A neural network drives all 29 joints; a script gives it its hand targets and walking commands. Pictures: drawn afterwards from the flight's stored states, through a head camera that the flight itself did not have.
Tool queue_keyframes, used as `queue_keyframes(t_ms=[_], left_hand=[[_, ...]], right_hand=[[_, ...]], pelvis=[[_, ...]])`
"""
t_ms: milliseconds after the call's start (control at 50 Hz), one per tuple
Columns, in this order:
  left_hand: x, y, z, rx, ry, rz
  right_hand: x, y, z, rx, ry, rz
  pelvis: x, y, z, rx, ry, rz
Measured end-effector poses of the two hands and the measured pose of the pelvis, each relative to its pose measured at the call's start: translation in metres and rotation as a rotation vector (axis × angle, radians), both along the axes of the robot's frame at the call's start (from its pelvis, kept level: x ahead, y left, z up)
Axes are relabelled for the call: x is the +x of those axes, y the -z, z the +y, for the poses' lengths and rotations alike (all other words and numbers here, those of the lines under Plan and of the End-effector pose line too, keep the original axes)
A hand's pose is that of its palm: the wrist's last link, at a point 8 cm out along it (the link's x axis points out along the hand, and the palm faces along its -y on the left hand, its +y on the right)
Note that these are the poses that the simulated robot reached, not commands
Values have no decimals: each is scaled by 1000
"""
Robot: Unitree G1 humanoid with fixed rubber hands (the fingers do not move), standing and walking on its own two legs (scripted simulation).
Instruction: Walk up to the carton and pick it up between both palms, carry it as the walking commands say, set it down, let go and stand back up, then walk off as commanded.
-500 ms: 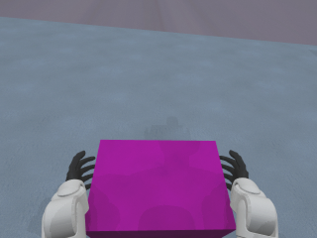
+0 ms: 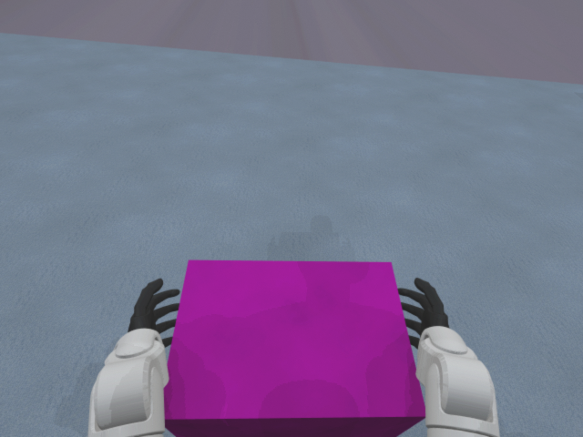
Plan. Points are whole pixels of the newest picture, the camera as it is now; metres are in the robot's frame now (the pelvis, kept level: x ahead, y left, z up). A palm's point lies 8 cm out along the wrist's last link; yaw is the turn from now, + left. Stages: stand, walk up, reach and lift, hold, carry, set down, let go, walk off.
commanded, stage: carry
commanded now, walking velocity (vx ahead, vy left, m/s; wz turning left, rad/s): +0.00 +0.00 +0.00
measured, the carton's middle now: (289, 358) +0.28 +0.00 -0.03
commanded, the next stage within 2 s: none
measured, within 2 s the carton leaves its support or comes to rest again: neither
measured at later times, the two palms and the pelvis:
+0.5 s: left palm (127, 340) +0.25 +0.19 +0.09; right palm (431, 329) +0.26 -0.17 +0.09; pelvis +0.00 +0.00 -0.01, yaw +3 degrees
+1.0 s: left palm out of the picture +0.15 +0.30 +0.10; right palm (342, 342) +0.24 -0.06 +0.09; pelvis -0.03 +0.06 +0.00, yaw +15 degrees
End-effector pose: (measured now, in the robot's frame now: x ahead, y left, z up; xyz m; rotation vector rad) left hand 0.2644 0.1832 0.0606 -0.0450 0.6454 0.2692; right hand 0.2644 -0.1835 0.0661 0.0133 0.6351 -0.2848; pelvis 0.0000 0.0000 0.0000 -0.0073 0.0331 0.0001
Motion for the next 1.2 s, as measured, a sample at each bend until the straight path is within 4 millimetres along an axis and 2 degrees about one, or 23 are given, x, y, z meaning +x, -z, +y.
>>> queue_keyframes(t_ms=[340, 380, 440, 500, 640, 720, 780, 880, 940, 1080, 1140, 1200], left_hand=[[5, 6, -1, 11, -1, -3], [2, -1, 0, -8, -16, -27], [-6, -22, 3, -12, -29, -100], [-17, -29, 10, -11, -48, -109], [-48, -11, 50, -39, -123, -46], [-61, -4, 68, -39, -153, 8], [-70, -8, 77, -33, -165, 22], [-83, -26, 88, -9, -193, -5], [-98, -36, 99, 10, -238, -16], [-136, -48, 134, 15, -345, -17], [-146, -51, 158, 28, -366, -26], [-161, -45, 189, 26, -387, -21]], right_hand=[[7, 8, -1, -4, -14, -2], [6, 1, 0, 15, -7, -26], [0, -19, 3, 33, -9, -100], [-4, -24, 11, 47, -21, -108], [-12, -11, 52, 50, -71, -41], [-16, 0, 71, 56, -93, 15], [-22, -1, 80, 64, -101, 30], [-25, -12, 93, 86, -129, 6], [-24, -18, 107, 97, -172, -2], [-21, -33, 153, 91, -269, -3], [-23, -34, 179, 93, -288, -14], [-30, -28, 213, 91, -310, -9]], pelvis=[[5, 0, -3, 1, -8, -2], [5, 0, -3, 0, -16, -1], [4, 3, -2, -3, -34, 10], [4, 8, 2, -8, -56, 20], [4, 25, 29, 1, -106, 10], [-5, 24, 42, 3, -113, 26], [-14, 18, 48, 1, -130, 36], [-24, 9, 54, 0, -182, 54], [-29, 4, 57, 8, -234, 55], [-41, -5, 77, 64, -304, 36], [-48, -4, 97, 76, -344, 39], [-57, 2, 124, 73, -381, 40]])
